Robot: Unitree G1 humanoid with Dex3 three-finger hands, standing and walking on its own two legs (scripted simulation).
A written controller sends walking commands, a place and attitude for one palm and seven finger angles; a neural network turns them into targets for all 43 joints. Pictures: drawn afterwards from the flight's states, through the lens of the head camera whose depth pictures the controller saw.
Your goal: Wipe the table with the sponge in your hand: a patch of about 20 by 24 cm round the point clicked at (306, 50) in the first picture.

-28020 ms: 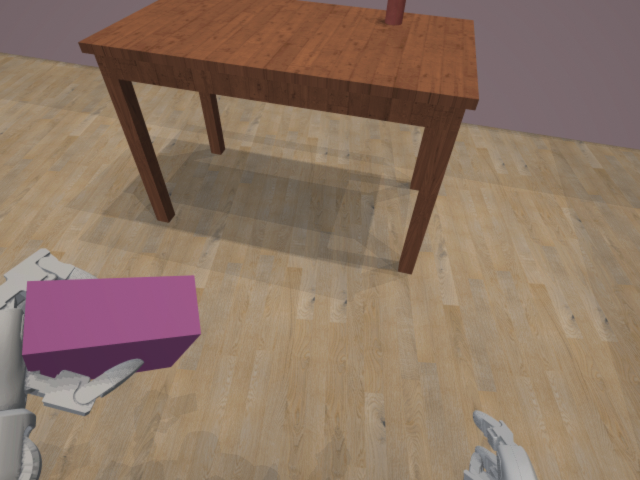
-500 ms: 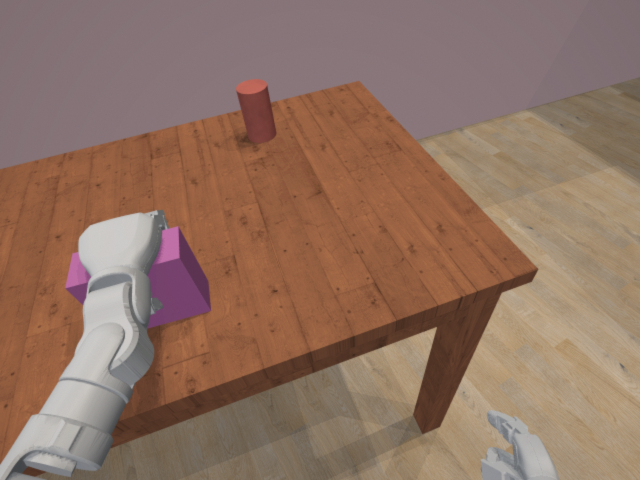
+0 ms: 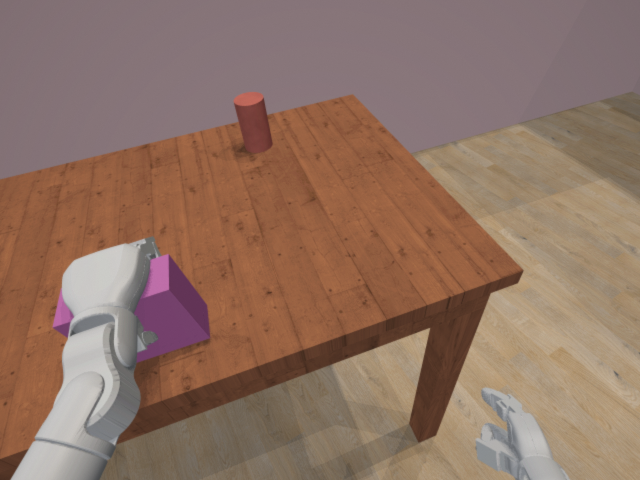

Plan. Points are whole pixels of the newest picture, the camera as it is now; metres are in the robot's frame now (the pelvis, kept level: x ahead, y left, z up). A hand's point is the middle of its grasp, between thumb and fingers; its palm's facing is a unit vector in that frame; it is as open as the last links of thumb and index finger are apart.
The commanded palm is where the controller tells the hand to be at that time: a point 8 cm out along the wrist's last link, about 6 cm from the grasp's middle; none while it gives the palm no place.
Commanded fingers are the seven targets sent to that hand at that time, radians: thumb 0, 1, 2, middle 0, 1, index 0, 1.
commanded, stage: slide across to the third lane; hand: left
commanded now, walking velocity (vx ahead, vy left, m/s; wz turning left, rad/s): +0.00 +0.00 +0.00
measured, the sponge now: (148, 322) +0.28 +0.28 +0.05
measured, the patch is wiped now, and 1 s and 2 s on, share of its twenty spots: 0.80 0.85 0.90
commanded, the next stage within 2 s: wipe forward along the third lane in 0.62 s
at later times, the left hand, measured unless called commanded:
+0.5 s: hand (167, 297) +0.29 +0.23 +0.10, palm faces +0.04 -0.04 -1.00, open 9.8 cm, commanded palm +0.27 +0.20 +0.15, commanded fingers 0.00 0.10 1.30 -1.20 -1.60 -1.20 -1.60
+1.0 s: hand (194, 277) +0.33 +0.21 +0.10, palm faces -0.02 -0.04 -1.00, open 9.9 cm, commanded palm +0.31 +0.21 +0.14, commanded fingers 0.00 0.10 1.30 -1.20 -1.60 -1.20 -1.60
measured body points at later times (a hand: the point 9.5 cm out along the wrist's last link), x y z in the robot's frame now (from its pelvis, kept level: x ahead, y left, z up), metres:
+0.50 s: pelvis -0.01 -0.01 +0.00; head -0.02 -0.05 +0.45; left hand +0.29 +0.23 +0.16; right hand +0.22 -0.20 -0.10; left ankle -0.04 +0.11 -0.74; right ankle -0.03 -0.12 -0.74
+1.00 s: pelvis -0.03 -0.02 +0.00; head -0.03 -0.06 +0.45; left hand +0.32 +0.21 +0.15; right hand +0.19 -0.24 -0.10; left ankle -0.04 +0.11 -0.74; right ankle -0.03 -0.12 -0.74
